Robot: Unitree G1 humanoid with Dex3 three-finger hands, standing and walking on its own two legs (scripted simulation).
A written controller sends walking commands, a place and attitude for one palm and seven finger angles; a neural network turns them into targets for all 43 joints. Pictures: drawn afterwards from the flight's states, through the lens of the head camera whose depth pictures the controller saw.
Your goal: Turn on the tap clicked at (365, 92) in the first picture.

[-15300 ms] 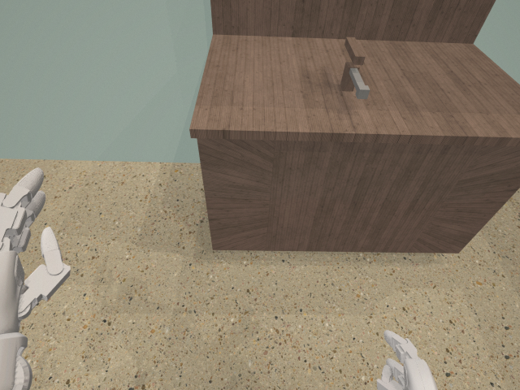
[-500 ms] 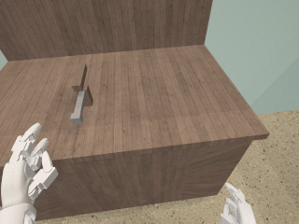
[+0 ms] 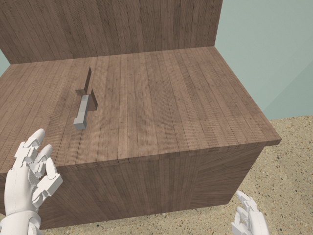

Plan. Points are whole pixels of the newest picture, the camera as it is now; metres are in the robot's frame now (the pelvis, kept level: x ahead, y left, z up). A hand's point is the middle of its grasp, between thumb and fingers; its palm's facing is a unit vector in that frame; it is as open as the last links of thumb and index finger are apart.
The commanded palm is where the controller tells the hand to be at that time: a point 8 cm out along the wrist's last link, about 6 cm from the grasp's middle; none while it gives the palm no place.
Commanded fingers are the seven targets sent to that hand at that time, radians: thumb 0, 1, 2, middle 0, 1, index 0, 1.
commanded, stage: reach beside the lever's end, fingers flat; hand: left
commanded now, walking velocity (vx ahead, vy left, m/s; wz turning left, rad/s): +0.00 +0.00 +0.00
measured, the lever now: (80, 123) +0.39 +0.29 +0.06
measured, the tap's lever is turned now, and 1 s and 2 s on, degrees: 0 0 0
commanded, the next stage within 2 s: none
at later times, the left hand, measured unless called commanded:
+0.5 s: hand (60, 161) +0.24 +0.25 +0.11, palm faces +0.46 -0.88 -0.12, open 7.4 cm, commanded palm +0.20 +0.30 +0.12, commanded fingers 0.00 0.90 0.90 -0.19 -0.27 -0.19 -0.27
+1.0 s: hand (57, 150) +0.27 +0.29 +0.09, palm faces +0.48 -0.87 -0.10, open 7.6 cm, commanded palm +0.24 +0.33 +0.09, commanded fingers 0.00 0.90 0.90 -0.17 -0.21 -0.17 -0.21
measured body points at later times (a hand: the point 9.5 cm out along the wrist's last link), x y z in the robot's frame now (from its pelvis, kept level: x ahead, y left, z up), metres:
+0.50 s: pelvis +0.01 +0.00 +0.00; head +0.02 -0.01 +0.45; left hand +0.21 +0.30 +0.12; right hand +0.19 -0.23 -0.09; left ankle -0.05 +0.12 -0.72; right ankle +0.07 -0.08 -0.72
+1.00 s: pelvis +0.00 +0.01 +0.00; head +0.03 +0.00 +0.45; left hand +0.24 +0.33 +0.10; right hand +0.17 -0.23 -0.09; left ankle -0.05 +0.12 -0.72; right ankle +0.07 -0.08 -0.72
